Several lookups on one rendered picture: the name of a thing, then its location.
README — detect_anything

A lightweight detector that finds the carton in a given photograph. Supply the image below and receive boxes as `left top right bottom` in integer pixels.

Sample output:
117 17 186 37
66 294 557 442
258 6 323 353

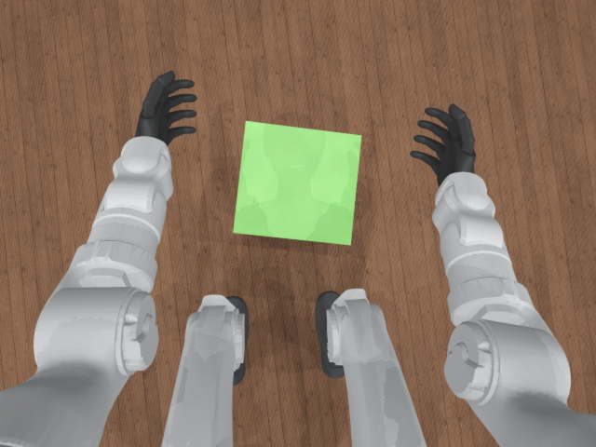
233 121 361 245

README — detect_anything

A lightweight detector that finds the right robot forearm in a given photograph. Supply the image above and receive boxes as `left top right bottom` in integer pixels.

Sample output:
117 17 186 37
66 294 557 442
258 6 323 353
432 172 571 398

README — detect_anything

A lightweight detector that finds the right robot foot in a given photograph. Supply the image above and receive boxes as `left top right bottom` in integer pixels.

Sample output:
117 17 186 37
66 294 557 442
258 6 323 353
316 291 345 379

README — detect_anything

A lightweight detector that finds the robot left thigh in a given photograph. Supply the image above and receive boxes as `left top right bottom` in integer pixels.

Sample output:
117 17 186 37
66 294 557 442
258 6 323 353
161 305 245 447

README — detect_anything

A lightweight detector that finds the left robot hand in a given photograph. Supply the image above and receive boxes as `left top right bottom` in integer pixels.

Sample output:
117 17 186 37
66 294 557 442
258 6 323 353
135 71 197 146

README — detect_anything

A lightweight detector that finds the right robot hand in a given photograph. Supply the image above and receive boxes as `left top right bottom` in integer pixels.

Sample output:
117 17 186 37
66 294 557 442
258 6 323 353
410 103 476 187

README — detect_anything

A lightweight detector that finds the left robot forearm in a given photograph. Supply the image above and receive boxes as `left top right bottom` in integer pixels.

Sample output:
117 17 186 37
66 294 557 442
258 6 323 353
34 136 173 367

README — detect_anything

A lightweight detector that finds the left robot upper arm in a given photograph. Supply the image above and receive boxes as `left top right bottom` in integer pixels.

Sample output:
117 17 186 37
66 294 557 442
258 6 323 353
0 287 159 447

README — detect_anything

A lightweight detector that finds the right robot upper arm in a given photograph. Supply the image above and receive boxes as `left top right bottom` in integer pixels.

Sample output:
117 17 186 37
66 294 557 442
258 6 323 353
443 318 596 447

